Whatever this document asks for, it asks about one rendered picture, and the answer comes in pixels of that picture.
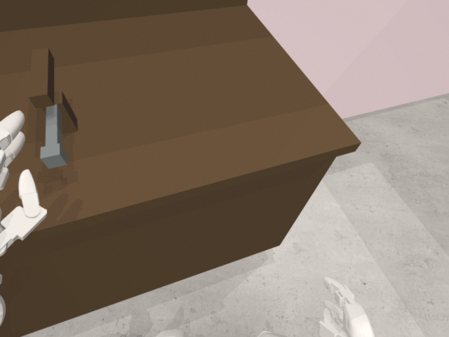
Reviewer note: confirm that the counter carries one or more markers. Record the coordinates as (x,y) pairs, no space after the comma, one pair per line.
(193,140)

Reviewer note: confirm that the robot right hand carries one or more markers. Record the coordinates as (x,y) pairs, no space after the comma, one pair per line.
(351,322)

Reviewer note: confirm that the tap lever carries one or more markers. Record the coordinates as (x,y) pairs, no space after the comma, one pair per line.
(53,155)

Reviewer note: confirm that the robot left hand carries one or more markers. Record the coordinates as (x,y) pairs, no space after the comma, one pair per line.
(21,221)

